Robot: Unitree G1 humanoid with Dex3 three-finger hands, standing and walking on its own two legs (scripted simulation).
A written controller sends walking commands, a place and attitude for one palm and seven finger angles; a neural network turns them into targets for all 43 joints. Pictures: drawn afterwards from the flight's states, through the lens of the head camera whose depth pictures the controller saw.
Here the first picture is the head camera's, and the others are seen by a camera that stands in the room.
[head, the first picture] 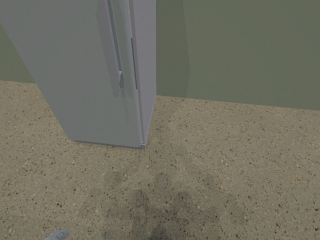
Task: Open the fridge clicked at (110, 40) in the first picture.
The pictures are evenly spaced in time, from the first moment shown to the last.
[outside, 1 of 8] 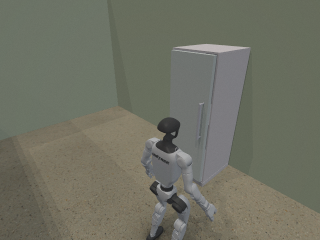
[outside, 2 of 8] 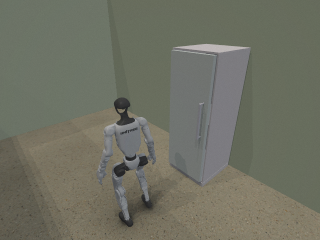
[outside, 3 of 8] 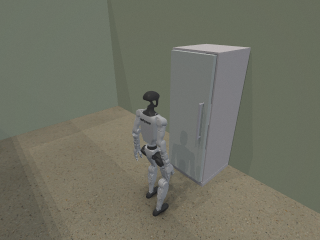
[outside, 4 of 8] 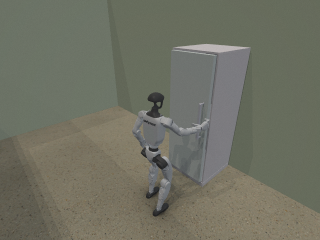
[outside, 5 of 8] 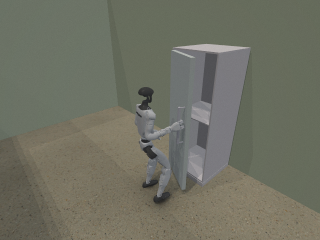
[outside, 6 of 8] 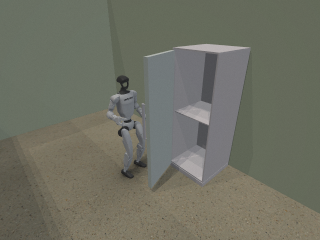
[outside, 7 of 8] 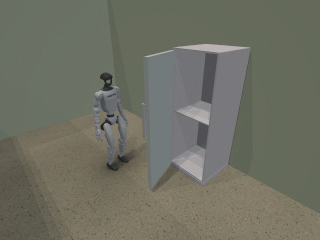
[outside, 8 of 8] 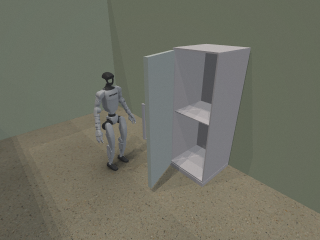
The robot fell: no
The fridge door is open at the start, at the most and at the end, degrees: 0 76 71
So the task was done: yes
